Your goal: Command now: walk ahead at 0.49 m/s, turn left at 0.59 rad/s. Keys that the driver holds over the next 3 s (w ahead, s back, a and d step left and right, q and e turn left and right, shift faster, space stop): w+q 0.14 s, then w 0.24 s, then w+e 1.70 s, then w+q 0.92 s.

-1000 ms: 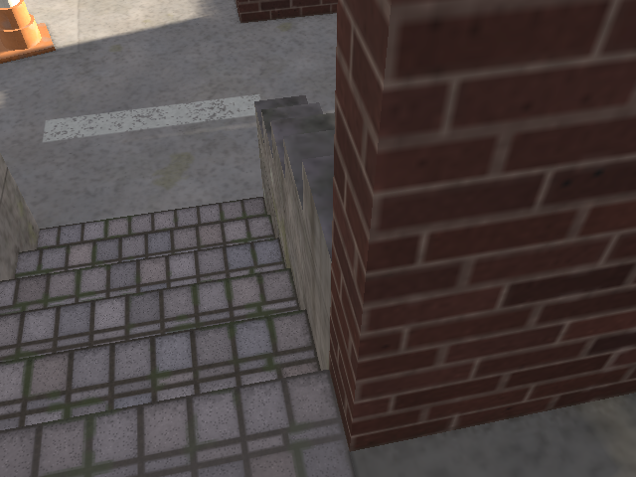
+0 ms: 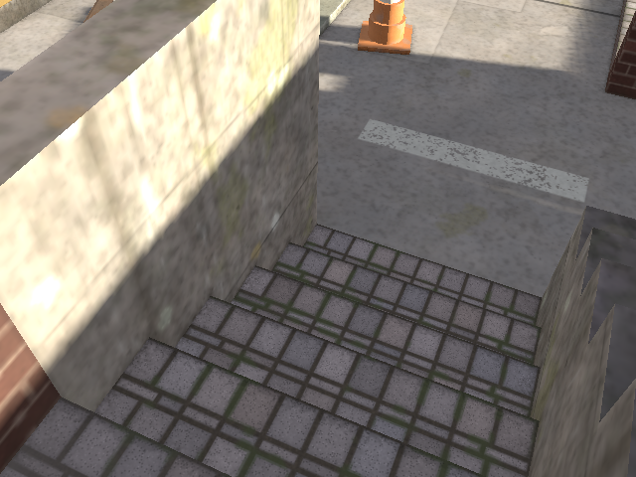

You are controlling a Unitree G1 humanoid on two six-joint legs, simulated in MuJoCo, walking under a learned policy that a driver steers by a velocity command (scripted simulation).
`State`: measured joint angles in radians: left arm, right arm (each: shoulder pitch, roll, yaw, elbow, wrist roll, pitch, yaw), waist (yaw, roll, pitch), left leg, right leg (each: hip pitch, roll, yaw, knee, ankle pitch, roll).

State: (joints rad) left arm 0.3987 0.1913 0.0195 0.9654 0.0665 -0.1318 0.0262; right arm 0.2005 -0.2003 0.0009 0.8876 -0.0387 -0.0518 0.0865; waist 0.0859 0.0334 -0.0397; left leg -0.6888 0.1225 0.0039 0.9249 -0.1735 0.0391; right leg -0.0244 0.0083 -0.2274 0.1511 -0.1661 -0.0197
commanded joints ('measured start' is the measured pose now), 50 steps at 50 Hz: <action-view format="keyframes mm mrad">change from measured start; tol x32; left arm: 1 -83 102 6 -46 -2 -24 -12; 12 172 -8 -38 -56 29 8 -44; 43 -453 22 -31 -188 24 102 -112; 47 459 241 76 122 -7 74 -87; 50 440 205 72 147 24 59 -93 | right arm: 1 -77 -20 13 -81 -11 -17 8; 9 -132 -69 -18 -98 -7 -40 -19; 13 575 -252 -105 128 -24 -61 -47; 23 159 -199 -97 12 75 -58 -79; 48 652 -12 49 215 -52 -21 35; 50 179 -118 10 -22 9 -75 31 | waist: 1 -57 -104 29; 9 -58 -87 93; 12 -186 211 -359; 41 -221 -69 244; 46 20 -136 83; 48 99 -326 -502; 50 162 -77 -199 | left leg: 1 38 38 -13 -90 57 7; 8 69 -51 40 -297 42 35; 11 668 -115 -18 -302 336 182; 13 1192 205 -715 -620 110 359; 23 317 19 -100 -807 232 174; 28 758 124 -117 -628 222 211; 42 617 63 1 -298 155 116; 46 356 3 99 253 241 18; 48 -116 -121 71 1202 -700 -101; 50 -562 -74 -4 1159 -666 -82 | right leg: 1 -47 -315 39 -83 456 -215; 10 -9 -287 -66 246 541 -128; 13 -703 -14 174 948 -443 4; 24 -415 -81 200 838 228 -12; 28 -910 -149 409 557 513 -49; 43 -521 -140 241 148 448 -29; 46 124 -101 171 67 687 -65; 48 1024 -392 495 598 1482 -484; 50 785 -411 569 465 976 -420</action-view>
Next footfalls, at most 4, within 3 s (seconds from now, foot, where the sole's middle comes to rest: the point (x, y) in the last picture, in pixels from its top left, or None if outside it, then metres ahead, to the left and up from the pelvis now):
0.20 left None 0.24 0.18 -0.78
0.92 right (368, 476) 0.59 -0.04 -0.95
1.38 left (295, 378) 0.92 0.17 -1.12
2.02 right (389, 385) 0.93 -0.11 -1.12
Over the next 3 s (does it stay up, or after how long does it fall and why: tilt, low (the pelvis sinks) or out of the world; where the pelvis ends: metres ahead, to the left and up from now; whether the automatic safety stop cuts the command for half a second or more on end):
stays up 1.33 -0.37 -0.68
